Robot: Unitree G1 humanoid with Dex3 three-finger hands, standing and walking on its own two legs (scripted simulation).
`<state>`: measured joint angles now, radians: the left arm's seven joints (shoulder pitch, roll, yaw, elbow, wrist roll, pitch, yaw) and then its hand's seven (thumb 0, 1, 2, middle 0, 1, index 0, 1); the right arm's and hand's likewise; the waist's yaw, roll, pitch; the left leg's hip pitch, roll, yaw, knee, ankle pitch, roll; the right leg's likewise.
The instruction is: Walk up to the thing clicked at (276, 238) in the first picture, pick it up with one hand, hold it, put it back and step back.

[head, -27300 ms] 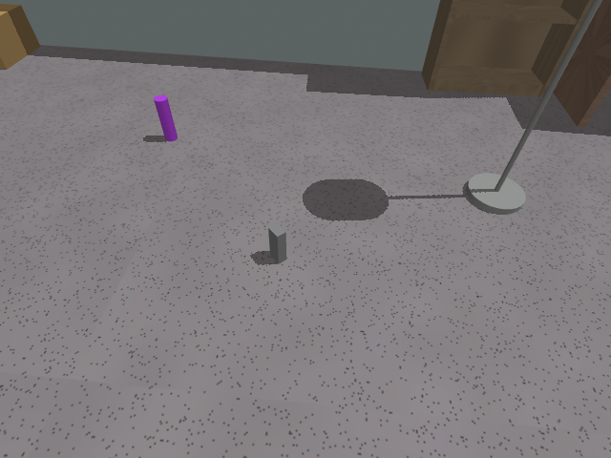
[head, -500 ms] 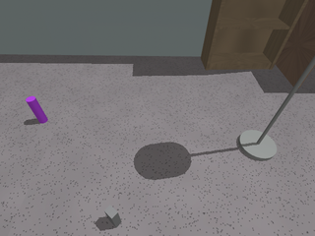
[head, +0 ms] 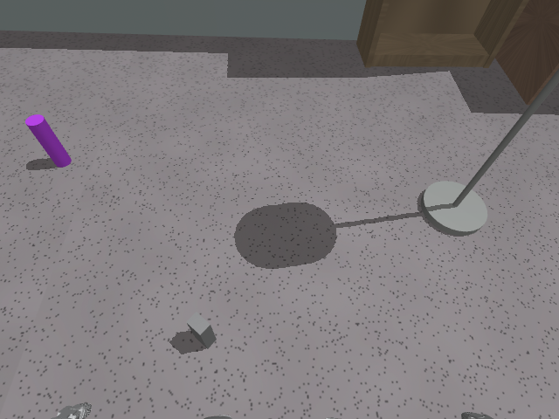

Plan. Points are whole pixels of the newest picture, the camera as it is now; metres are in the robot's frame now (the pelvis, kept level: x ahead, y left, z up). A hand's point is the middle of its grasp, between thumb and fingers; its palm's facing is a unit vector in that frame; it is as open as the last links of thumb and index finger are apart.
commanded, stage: step back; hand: left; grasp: from the side
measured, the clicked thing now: (202, 331) +0.43 +0.22 -0.68
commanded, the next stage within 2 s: none
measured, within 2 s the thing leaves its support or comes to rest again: neither
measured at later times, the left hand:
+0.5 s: hand out of the picture +0.04 +0.29 -0.17, palm faces -0.10 -0.92 -0.38, open 7.4 cm
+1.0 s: hand out of the picture -0.10 +0.31 -0.16, palm faces -0.03 -0.94 -0.33, open 7.4 cm
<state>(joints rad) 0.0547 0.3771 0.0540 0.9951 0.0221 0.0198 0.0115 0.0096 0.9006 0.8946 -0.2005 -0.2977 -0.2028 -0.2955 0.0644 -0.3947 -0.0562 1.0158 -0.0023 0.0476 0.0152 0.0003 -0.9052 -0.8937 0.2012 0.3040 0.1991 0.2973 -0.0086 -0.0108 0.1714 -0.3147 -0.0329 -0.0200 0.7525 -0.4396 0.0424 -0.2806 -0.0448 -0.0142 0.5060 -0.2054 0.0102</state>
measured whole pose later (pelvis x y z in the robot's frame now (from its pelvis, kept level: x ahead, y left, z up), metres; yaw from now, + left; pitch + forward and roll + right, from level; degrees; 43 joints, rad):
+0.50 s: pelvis -0.09 +0.03 -0.02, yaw -4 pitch -2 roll +0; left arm 0.12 0.38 0.07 0.88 0.02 0.04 0.01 0.01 0.90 0.89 -0.20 -0.30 -0.20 -0.30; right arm 0.11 -0.36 -0.05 0.86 -0.02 0.03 -0.01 0.00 -0.90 -0.89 0.21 0.30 0.20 0.30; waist -0.01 -0.01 0.21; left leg -0.37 0.00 0.06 0.69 -0.29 0.05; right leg -0.26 0.03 0.07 0.69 -0.39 0.00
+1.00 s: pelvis -0.23 +0.05 +0.00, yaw -1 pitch -2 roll -2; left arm 0.12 0.40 0.08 0.80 0.02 0.08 0.02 0.01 0.90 0.89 -0.20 -0.30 -0.20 -0.30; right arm 0.18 -0.34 -0.04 0.88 -0.04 0.02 0.00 0.00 -0.90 -0.89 0.20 0.30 0.20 0.30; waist -0.01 -0.06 0.18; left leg -0.26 -0.01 -0.05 0.59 -0.29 0.03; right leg -0.50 0.13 0.15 1.15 -0.49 -0.01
